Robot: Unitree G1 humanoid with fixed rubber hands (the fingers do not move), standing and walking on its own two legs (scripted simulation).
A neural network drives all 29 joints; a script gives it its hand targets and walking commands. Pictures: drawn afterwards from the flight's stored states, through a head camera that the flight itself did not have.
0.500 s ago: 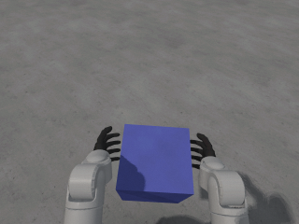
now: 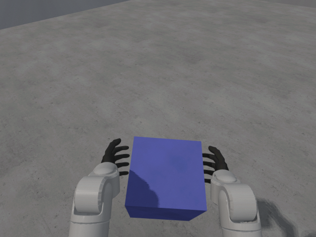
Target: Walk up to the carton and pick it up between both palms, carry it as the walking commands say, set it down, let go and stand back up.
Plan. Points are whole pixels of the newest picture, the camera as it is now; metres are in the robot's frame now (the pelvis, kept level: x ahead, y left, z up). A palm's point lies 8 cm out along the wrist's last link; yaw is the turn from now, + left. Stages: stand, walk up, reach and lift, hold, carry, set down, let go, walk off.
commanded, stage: carry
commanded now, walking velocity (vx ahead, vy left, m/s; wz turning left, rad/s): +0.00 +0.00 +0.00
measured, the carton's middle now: (163, 181) +0.29 +0.00 +0.00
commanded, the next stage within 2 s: none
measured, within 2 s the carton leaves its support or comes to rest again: neither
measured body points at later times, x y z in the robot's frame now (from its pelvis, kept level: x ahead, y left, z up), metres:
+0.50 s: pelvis -0.06 +0.03 -0.01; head -0.08 +0.02 +0.44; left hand +0.21 +0.17 +0.08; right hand +0.21 -0.10 +0.06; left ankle +0.10 +0.12 -0.73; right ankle +0.00 -0.12 -0.72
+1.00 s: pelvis -0.14 +0.05 -0.01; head -0.14 +0.02 +0.44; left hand +0.10 +0.23 +0.06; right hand +0.14 -0.03 +0.04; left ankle -0.06 +0.18 -0.69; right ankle -0.14 +0.00 -0.73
